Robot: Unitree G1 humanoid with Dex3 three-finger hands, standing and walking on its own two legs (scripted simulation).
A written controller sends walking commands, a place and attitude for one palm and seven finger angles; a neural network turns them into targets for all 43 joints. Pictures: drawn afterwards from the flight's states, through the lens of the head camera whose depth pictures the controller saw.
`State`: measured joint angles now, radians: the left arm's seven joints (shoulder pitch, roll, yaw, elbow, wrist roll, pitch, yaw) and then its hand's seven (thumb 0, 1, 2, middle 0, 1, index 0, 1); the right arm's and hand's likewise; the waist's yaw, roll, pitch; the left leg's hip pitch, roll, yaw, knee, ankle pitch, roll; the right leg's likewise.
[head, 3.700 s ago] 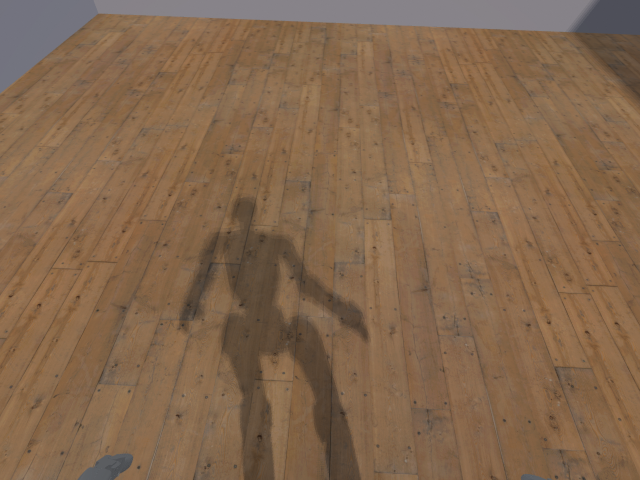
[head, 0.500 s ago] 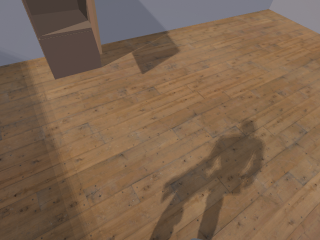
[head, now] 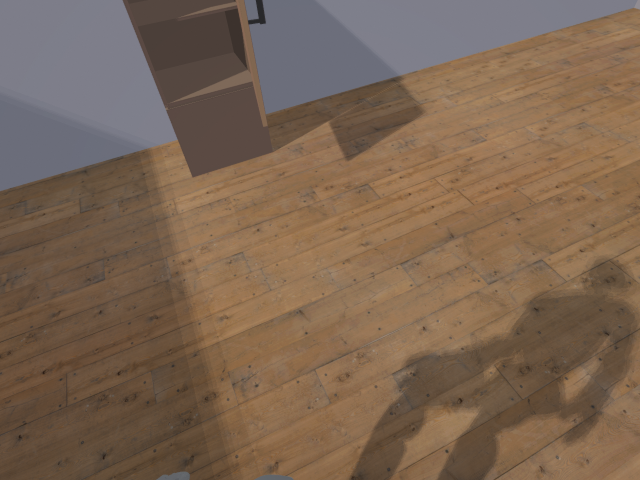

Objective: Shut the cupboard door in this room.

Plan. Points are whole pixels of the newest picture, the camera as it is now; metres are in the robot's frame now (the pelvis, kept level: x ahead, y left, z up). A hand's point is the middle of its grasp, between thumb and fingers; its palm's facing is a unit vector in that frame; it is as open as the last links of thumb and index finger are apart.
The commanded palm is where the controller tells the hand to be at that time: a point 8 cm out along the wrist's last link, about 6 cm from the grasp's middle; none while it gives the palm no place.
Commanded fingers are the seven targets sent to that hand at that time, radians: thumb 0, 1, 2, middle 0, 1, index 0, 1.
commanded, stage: stand and wait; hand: left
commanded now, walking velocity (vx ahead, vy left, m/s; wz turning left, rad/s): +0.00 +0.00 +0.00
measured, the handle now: (253, 1) +1.47 +0.27 +0.08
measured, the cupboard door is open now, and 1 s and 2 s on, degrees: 78 78 78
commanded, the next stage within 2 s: turn or walk to find it in 0.12 s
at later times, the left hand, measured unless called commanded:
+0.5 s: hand out of the picture -0.08 +0.22 -0.18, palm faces +0.13 -0.98 -0.18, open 7.4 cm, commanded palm none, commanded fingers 0.00 0.90 0.90 -0.20 -0.30 -0.20 -0.30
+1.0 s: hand out of the picture -0.08 +0.26 -0.19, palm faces +0.22 -0.96 -0.17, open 7.4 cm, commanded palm none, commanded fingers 0.00 0.90 0.90 -0.20 -0.30 -0.20 -0.30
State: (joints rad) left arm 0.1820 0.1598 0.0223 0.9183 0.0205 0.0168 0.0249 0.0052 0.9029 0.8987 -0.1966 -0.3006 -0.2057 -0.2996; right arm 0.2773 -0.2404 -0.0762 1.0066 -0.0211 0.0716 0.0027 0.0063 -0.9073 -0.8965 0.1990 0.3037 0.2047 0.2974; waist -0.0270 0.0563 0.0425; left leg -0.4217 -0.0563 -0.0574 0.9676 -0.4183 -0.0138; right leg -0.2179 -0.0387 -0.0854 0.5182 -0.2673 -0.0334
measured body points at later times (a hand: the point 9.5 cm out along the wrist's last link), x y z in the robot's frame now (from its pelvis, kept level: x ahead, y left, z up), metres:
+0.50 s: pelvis -0.05 +0.04 +0.00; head -0.05 +0.06 +0.45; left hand -0.09 +0.27 -0.16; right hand +0.03 -0.18 -0.14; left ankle -0.06 +0.14 -0.74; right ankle -0.04 -0.10 -0.71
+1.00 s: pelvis -0.11 +0.07 -0.01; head -0.09 +0.10 +0.44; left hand -0.10 +0.31 -0.17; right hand -0.06 -0.17 -0.15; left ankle -0.09 +0.14 -0.74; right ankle -0.08 -0.08 -0.69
